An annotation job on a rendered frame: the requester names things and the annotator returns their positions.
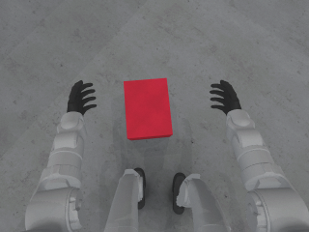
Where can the right robot hand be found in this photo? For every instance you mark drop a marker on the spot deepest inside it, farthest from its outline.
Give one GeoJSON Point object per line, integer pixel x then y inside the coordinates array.
{"type": "Point", "coordinates": [230, 101]}

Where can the left robot shin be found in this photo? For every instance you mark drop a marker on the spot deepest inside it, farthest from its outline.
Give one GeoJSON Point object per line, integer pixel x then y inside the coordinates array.
{"type": "Point", "coordinates": [131, 171]}

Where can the carton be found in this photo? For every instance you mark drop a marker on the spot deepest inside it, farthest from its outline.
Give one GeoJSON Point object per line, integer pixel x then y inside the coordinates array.
{"type": "Point", "coordinates": [147, 105]}

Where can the left robot hand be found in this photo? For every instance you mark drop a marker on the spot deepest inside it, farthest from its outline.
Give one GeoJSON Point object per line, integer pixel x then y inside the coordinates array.
{"type": "Point", "coordinates": [75, 103]}

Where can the robot left forearm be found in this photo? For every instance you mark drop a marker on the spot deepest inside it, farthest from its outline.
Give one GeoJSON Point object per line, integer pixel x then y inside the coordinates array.
{"type": "Point", "coordinates": [64, 163]}

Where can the robot right upper arm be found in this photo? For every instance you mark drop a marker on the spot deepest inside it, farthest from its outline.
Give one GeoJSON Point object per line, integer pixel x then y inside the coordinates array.
{"type": "Point", "coordinates": [275, 210]}

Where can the robot right thigh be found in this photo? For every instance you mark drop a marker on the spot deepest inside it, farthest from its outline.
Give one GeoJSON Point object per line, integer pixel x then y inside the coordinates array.
{"type": "Point", "coordinates": [206, 211]}

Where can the robot right forearm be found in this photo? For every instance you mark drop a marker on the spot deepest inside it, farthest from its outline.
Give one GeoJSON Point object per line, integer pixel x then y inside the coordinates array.
{"type": "Point", "coordinates": [258, 169]}

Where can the robot left upper arm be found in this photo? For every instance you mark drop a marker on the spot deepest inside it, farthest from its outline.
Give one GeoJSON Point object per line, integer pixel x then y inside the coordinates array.
{"type": "Point", "coordinates": [56, 210]}

